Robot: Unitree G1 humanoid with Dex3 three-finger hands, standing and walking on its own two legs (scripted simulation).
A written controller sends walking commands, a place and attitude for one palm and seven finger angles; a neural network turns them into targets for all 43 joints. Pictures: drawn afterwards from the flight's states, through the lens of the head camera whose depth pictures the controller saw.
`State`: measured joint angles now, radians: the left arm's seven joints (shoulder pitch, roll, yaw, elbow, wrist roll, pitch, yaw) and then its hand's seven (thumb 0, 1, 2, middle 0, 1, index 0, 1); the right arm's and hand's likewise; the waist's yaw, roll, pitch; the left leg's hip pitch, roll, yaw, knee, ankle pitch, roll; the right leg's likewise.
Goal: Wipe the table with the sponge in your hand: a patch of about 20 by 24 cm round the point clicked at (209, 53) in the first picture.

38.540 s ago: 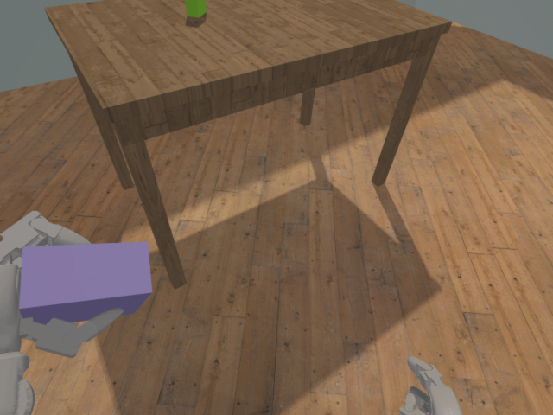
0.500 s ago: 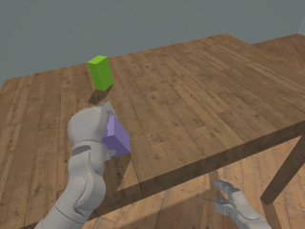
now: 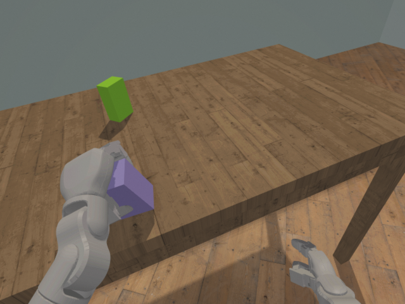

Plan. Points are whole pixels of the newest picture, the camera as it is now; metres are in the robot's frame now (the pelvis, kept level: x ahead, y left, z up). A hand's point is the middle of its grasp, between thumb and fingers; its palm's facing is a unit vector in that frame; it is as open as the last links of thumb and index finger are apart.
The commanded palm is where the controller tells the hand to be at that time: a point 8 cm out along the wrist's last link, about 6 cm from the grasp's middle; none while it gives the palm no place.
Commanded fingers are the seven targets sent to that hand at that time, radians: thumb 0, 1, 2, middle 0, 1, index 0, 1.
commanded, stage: slide back across to the middle lane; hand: left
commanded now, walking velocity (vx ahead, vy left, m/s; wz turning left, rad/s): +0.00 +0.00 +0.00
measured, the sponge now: (120, 197) +0.27 +0.20 +0.12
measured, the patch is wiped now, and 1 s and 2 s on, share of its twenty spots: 0.90 0.95 0.95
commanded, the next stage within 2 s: wipe forward along the middle lane in 0.32 s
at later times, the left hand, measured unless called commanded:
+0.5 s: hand (67, 198) +0.24 +0.28 +0.15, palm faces +0.17 -0.14 -0.98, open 9.8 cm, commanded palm +0.20 +0.27 +0.21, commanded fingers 0.00 0.10 1.30 -1.20 -1.60 -1.20 -1.60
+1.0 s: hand (70, 179) +0.28 +0.30 +0.15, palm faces +0.10 -0.08 -0.99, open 9.8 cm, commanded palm +0.25 +0.30 +0.19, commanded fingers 0.00 0.10 1.30 -1.20 -1.60 -1.20 -1.60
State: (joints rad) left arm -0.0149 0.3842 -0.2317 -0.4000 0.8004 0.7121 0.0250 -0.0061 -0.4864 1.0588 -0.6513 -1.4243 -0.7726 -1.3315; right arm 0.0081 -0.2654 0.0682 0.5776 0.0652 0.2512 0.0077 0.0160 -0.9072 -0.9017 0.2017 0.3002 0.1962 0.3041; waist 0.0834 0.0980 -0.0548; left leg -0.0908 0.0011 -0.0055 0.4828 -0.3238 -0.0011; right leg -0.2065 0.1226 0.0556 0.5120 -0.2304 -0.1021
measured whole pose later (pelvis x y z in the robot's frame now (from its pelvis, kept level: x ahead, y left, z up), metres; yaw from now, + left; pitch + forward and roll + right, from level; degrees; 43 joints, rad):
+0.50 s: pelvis -0.02 +0.01 +0.00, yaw +1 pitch -4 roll +1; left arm -0.04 0.50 -0.13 -0.23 0.84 0.62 -0.07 -0.02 -0.51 1.06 -0.69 -1.39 -0.81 -1.30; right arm 0.02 -0.28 0.07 0.62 0.05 0.11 -0.07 0.02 -0.91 -0.90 0.20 0.30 0.20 0.30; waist 0.11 0.11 -0.03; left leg -0.12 -0.02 -0.04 0.48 -0.29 0.00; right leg -0.22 0.10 0.04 0.49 -0.20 -0.09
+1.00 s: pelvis -0.01 +0.04 +0.01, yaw +3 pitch -2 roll +1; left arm -0.28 0.43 -0.24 0.00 0.96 0.63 -0.12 -0.02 -0.53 1.06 -0.72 -1.36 -0.83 -1.28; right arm 0.02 -0.27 0.09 0.67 0.06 0.10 -0.05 0.02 -0.90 -0.90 0.20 0.30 0.20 0.30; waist 0.12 0.10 -0.04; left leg -0.11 -0.06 -0.05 0.41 -0.26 0.03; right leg -0.21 0.06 0.04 0.45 -0.19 -0.05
